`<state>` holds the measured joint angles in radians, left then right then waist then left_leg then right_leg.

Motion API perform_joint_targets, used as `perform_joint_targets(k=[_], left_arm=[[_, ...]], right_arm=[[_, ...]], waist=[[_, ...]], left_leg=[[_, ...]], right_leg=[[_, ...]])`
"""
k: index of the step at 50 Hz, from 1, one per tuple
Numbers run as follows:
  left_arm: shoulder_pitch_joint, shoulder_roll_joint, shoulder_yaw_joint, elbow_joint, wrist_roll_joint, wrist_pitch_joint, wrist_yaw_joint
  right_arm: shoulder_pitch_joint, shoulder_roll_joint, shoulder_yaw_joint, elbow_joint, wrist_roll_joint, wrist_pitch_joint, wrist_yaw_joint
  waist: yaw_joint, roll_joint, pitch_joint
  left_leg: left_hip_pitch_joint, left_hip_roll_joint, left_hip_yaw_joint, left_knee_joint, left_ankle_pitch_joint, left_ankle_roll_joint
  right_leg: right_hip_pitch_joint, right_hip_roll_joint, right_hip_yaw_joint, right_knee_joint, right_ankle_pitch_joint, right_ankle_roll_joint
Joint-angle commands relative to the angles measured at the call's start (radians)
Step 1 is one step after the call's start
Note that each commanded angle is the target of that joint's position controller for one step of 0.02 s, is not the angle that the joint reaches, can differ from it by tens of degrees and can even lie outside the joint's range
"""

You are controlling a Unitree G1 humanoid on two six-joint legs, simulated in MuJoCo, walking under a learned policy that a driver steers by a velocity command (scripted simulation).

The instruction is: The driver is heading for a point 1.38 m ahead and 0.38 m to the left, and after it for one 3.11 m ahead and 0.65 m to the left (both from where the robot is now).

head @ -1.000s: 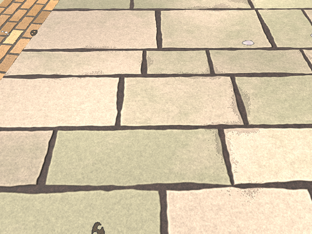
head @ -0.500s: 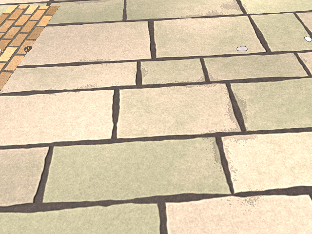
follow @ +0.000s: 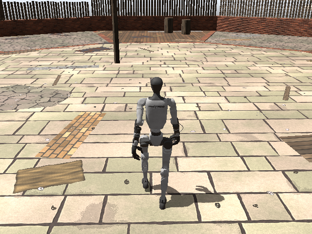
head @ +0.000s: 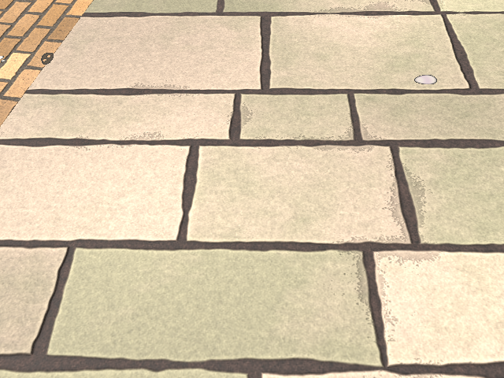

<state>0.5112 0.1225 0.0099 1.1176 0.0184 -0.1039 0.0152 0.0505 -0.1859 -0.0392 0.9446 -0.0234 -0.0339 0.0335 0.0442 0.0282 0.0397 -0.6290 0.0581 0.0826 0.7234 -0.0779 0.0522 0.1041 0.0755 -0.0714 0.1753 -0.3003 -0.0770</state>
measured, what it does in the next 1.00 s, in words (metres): walks ahead: left foot, then right foot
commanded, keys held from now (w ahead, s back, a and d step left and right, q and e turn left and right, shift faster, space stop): w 0.88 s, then w+q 0.12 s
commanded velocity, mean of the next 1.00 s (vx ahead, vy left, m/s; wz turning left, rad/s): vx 0.49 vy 0.00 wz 0.02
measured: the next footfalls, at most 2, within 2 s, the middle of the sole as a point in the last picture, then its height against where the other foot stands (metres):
left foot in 0.12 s outside the picture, level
right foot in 0.66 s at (312, 344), level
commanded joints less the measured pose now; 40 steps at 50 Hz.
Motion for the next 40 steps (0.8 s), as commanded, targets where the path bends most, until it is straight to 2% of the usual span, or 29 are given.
perform_joint_targets(k=[1, 3, 4, 5, 6, 7, 8, 9, 10, 11, 12, 13, 15, 17, 18, 20, 23, 26, 28, 30, 31, 32, 33, 34, 35, 36, 37, 38, 40], left_arm=[[0.053, 0.144, 0.023, -0.014, 0.001, -0.011, 0.009], [0.025, 0.163, 0.028, -0.016, 0.005, -0.012, 0.012], [0.012, 0.176, 0.033, -0.016, 0.008, -0.010, 0.014], [-0.003, 0.186, 0.037, -0.018, 0.008, -0.004, 0.013], [-0.008, 0.180, 0.035, -0.027, 0.001, -0.002, 0.009], [0.056, 0.093, 0.018, -0.058, -0.027, 0.001, -0.004], [0.082, 0.113, 0.034, -0.056, -0.027, 0.004, -0.013], [-0.021, 0.147, 0.045, -0.086, -0.011, 0.009, -0.011], [-0.102, 0.148, 0.045, -0.108, -0.002, 0.004, -0.015], [-0.124, 0.126, 0.046, -0.111, 0.001, 0.005, -0.017], [-0.115, 0.113, 0.046, -0.111, 0.017, 0.017, -0.019], [-0.092, 0.089, 0.043, -0.103, 0.024, 0.032, -0.025], [-0.113, 0.083, 0.044, -0.117, 0.025, 0.050, -0.032], [-0.203, 0.096, 0.046, -0.154, 0.025, 0.061, -0.036], [-0.255, 0.103, 0.046, -0.173, 0.024, 0.064, -0.039], [-0.352, 0.108, 0.044, -0.209, 0.016, 0.063, -0.042], [-0.465, 0.093, 0.034, -0.247, 0.006, 0.059, -0.045], [-0.545, 0.097, 0.030, -0.274, 0.002, 0.055, -0.045], [-0.579, 0.106, 0.033, -0.293, 0.003, 0.049, -0.043], [-0.561, 0.118, 0.039, -0.298, 0.003, 0.040, -0.040], [-0.509, 0.129, 0.045, -0.284, 0.004, 0.035, -0.035], [-0.405, 0.145, 0.056, -0.252, 0.005, 0.029, -0.028], [-0.236, 0.167, 0.070, -0.194, 0.012, 0.019, -0.020], [-0.060, 0.238, 0.092, -0.156, 0.039, 0.011, -0.008], [0.000, 0.332, 0.116, -0.148, 0.048, 0.016, -0.012], [-0.079, 0.285, 0.108, -0.157, 0.011, 0.032, -0.021], [-0.191, 0.232, 0.091, -0.173, -0.001, 0.031, -0.024], [-0.240, 0.176, 0.077, -0.177, 0.002, 0.022, -0.027], [-0.243, 0.113, 0.056, -0.150, -0.001, 0.009, -0.019]], right_arm=[[-0.105, -0.036, -0.001, -0.083, 0.005, -0.013, -0.004], [-0.036, -0.061, -0.013, -0.071, 0.005, -0.021, -0.015], [0.059, -0.081, -0.024, -0.043, 0.005, -0.027, -0.022], [0.209, -0.099, -0.038, 0.008, 0.004, -0.035, -0.029], [0.362, -0.140, -0.057, 0.053, -0.012, -0.043, -0.039], [0.481, -0.240, -0.084, 0.062, -0.036, -0.044, -0.044], [0.426, -0.241, -0.085, 0.060, -0.012, -0.030, -0.029], [0.297, -0.202, -0.074, 0.041, 0.009, -0.029, -0.025], [0.224, -0.128, -0.054, 0.027, 0.014, -0.037, -0.021], [0.194, -0.085, -0.041, 0.030, 0.009, -0.046, -0.021], [0.206, -0.051, -0.028, 0.047, 0.009, -0.055, -0.027], [0.225, -0.038, -0.021, 0.060, 0.007, -0.063, -0.032], [0.285, -0.062, -0.022, 0.082, 0.007, -0.077, -0.036], [0.321, -0.091, -0.024, 0.090, 0.009, -0.081, -0.036], [0.341, -0.093, -0.022, 0.092, 0.010, -0.080, -0.036], [0.377, -0.087, -0.017, 0.095, 0.011, -0.078, -0.035], [0.434, -0.086, -0.012, 0.105, 0.012, -0.078, -0.037], [0.490, -0.091, -0.011, 0.123, 0.008, -0.076, -0.043], [0.507, -0.097, -0.012, 0.133, 0.001, -0.073, -0.049], [0.488, -0.109, -0.017, 0.134, -0.004, -0.071, -0.056], [0.469, -0.119, -0.019, 0.132, -0.005, -0.070, -0.058], [0.456, -0.131, -0.023, 0.132, -0.006, -0.068, -0.058], [0.436, -0.132, -0.023, 0.128, 0.000, -0.064, -0.056], [0.427, -0.104, -0.013, 0.098, 0.012, -0.065, -0.052], [0.547, -0.004, 0.003, 0.081, 0.054, -0.063, -0.039], [0.482, -0.103, -0.024, 0.087, 0.028, -0.059, -0.042], [0.388, -0.102, -0.027, 0.054, 0.021, -0.062, -0.039], [0.338, -0.087, -0.025, 0.044, 0.017, -0.067, -0.037], [0.348, -0.055, -0.025, 0.048, -0.009, -0.044, -0.028]], waist=[[-0.018, -0.114, 0.105], [-0.061, -0.117, 0.059], [-0.101, -0.121, 0.006], [-0.161, -0.107, -0.069], [-0.219, -0.081, -0.149], [-0.207, 0.089, -0.283], [-0.161, 0.143, -0.331], [-0.112, 0.054, -0.168], [-0.098, -0.013, -0.059], [-0.063, -0.039, -0.004], [-0.034, -0.026, 0.015], [-0.015, -0.015, 0.012], [-0.005, -0.003, 0.018], [-0.011, 0.005, 0.042], [-0.021, 0.008, 0.054], [-0.044, 0.012, 0.070], [-0.078, 0.027, 0.071], [-0.106, 0.038, 0.073], [-0.110, 0.040, 0.080], [-0.084, 0.045, 0.070], [-0.056, 0.052, 0.044], [-0.012, 0.055, -0.010], [0.061, 0.029, -0.095], [0.120, -0.033, -0.212], [0.068, -0.269, -0.337], [0.052, -0.118, -0.296], [0.015, -0.087, -0.142], [-0.006, -0.040, -0.069], [-0.063, -0.061, -0.025]], left_leg=[[0.047, -0.042, 0.044, -0.113, 0.020, 0.034], [0.154, -0.080, 0.053, -0.142, -0.032, 0.075], [0.248, -0.107, 0.053, -0.153, -0.067, 0.094], [0.406, -0.130, 0.059, -0.212, -0.050, 0.114], [0.637, -0.051, -0.022, -0.241, -0.074, 0.142], [0.900, 0.242, -0.433, -0.284, -0.250, 0.240], [0.930, 0.355, -0.811, -0.458, -0.302, 0.323], [0.792, 0.315, -0.678, -0.489, -0.397, 0.284], [0.641, 0.280, -0.547, -0.525, -0.350, 0.253], [0.535, 0.235, -0.451, -0.553, -0.256, 0.215], [0.463, 0.197, -0.374, -0.566, -0.161, 0.188], [0.429, 0.172, -0.315, -0.573, -0.098, 0.174], [0.420, 0.152, -0.254, -0.580, 0.025, 0.176], [0.434, 0.138, -0.211, -0.606, 0.048, 0.174], [0.450, 0.130, -0.196, -0.616, 0.064, 0.170], [0.485, 0.112, -0.165, -0.620, 0.125, 0.158], [0.538, 0.098, -0.125, -0.609, 0.222, 0.136], [0.640, 0.118, -0.117, -0.583, 0.290, 0.139], [0.714, 0.145, -0.120, -0.551, 0.352, 0.147], [0.756, 0.163, -0.108, -0.488, 0.499, 0.139], [0.758, 0.163, -0.095, -0.422, 0.639, 0.126], [0.756, 0.154, -0.084, -0.304, 0.747, 0.114], [0.694, 0.119, -0.052, -0.116, 0.716, 0.095], [0.487, 0.078, -0.027, 0.158, 0.413, 0.077], [0.122, -0.118, 0.015, 0.553, -0.347, 0.031], [0.031, -0.094, -0.134, 0.638, -0.399, 0.048], [-0.011, -0.045, -0.138, 0.613, -0.308, 0.052], [0.012, -0.013, -0.135, 0.559, -0.246, 0.050], [0.099, 0.024, -0.130, 0.462, -0.208, 0.034]], right_leg=[[-0.068, -0.274, 0.097, -0.016, 0.679, -0.102], [-0.018, -0.284, 0.073, 0.093, 0.926, -0.088], [0.003, -0.282, 0.063, 0.209, 1.036, -0.079], [-0.015, -0.263, 0.046, 0.385, 1.040, -0.066], [-0.166, -0.229, 0.030, 0.611, 0.835, -0.055], [-0.460, -0.105, -0.025, 0.996, 0.330, -0.021], [-0.654, 0.014, 0.083, 1.226, -0.192, -0.019], [-0.738, -0.068, 0.130, 1.239, -0.102, -0.034], [-0.735, -0.108, 0.124, 1.182, -0.021, -0.035], [-0.691, -0.140, 0.121, 1.114, 0.018, -0.034], [-0.639, -0.159, 0.121, 1.060, 0.030, -0.024], [-0.598, -0.166, 0.117, 1.027, 0.035, -0.014], [-0.611, -0.170, 0.094, 0.979, 0.053, 0.004], [-0.685, -0.186, 0.073, 0.907, 0.117, 0.024], [-0.722, -0.192, 0.062, 0.862, 0.154, 0.033], [-0.761, -0.192, 0.041, 0.745, 0.226, 0.047], [-0.737, -0.165, 0.005, 0.572, 0.306, 0.051], [-0.740, -0.139, -0.015, 0.473, 0.315, 0.036], [-0.749, -0.129, -0.015, 0.431, 0.274, 0.016], [-0.692, -0.105, -0.021, 0.386, 0.200, -0.014], [-0.609, -0.076, -0.032, 0.366, 0.158, -0.032], [-0.487, -0.043, -0.041, 0.338, 0.135, -0.053], [-0.282, -0.030, -0.046, 0.275, 0.185, -0.078], [-0.015, -0.209, 0.145, 0.272, 0.117, -0.129], [0.247, -0.509, 0.657, 0.176, 0.066, -0.282], [0.175, -0.471, 0.722, 0.106, 0.017, -0.264], [0.030, -0.440, 0.550, 0.087, 0.038, -0.229], [-0.087, -0.396, 0.447, 0.053, 0.146, -0.199], [-0.221, -0.314, 0.299, 0.015, 0.257, -0.139]])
